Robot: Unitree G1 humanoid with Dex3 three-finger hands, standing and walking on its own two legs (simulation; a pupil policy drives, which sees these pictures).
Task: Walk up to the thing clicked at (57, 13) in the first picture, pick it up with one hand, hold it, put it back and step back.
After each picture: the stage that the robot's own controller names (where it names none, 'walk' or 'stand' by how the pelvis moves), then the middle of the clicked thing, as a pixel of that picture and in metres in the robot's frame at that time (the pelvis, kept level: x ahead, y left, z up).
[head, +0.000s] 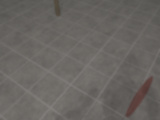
stand; (57, 7) +2.18 +0.30 -0.65
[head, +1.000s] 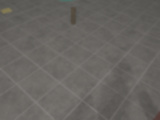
walk; (73, 16) +2.06 +0.09 -0.63
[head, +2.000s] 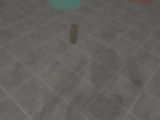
walk; (73, 34) +1.46 +0.02 -0.64
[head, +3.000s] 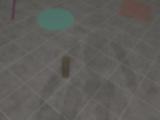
walk; (65, 68) +0.99 +0.07 -0.65
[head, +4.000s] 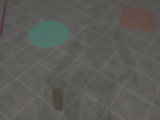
walk; (57, 100) +0.66 +0.14 -0.64
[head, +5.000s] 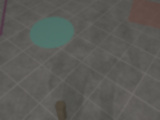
stand; (61, 111) +0.50 +0.12 -0.64
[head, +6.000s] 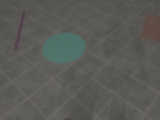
stand; out of the picture +0.45 +0.12 -0.65
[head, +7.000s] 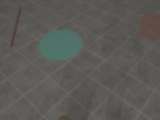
stand; out of the picture +0.45 +0.13 -0.65
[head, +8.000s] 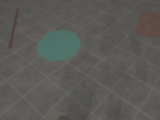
stand; out of the picture +0.45 +0.14 -0.65
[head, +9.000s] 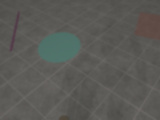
stand; out of the picture +0.47 +0.14 -0.66
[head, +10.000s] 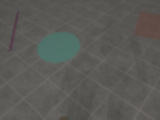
stand; out of the picture +0.46 +0.14 -0.66
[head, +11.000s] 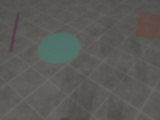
go down; out of the picture +0.45 +0.14 -0.66
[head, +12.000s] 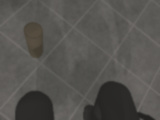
go down; (34, 43) +0.55 +0.14 -0.29
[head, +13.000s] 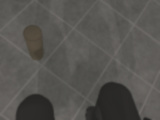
approach; (35, 45) +0.55 +0.13 -0.29
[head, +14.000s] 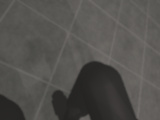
close in; out of the picture +0.56 +0.20 -0.18
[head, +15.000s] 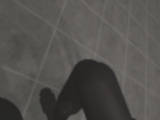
close; out of the picture +0.55 +0.21 -0.19
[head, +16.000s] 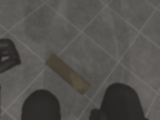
lift; (68, 74) +0.45 +0.02 -0.35
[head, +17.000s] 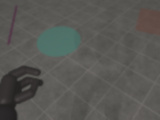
go down; out of the picture +0.34 +0.00 -0.68
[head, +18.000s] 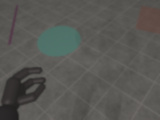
close; out of the picture +0.32 +0.03 -0.71
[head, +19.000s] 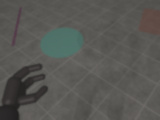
stand; out of the picture +0.32 +0.03 -0.70
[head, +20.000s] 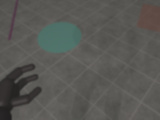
stand; out of the picture +0.31 +0.03 -0.71
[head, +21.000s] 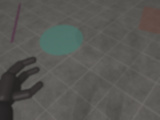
stand; out of the picture +0.31 +0.04 -0.71
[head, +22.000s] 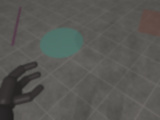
stand; out of the picture +0.32 +0.03 -0.71
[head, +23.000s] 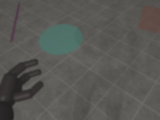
stand; out of the picture +0.32 +0.03 -0.71
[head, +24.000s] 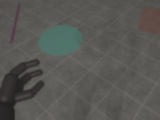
stand; out of the picture +0.32 +0.02 -0.71
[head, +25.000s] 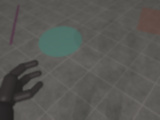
stand; out of the picture +0.33 +0.01 -0.71
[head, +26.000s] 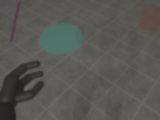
stand; out of the picture +0.35 +0.00 -0.71
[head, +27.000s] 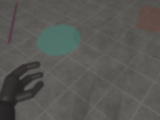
stand; out of the picture +0.36 -0.02 -0.71
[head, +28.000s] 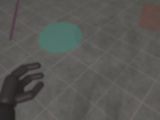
stand; out of the picture +0.38 -0.03 -0.71
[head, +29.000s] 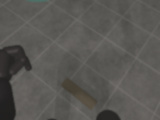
crouch; (79, 93) +0.44 -0.05 -0.55
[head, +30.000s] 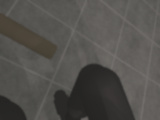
lower; (26, 37) +0.53 +0.00 -0.29
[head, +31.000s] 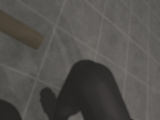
lower; (11, 26) +0.56 +0.01 -0.27
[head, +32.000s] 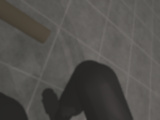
lower; (19, 20) +0.59 -0.01 -0.27
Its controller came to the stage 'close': yes
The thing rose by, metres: 0.00
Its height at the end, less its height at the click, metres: -0.09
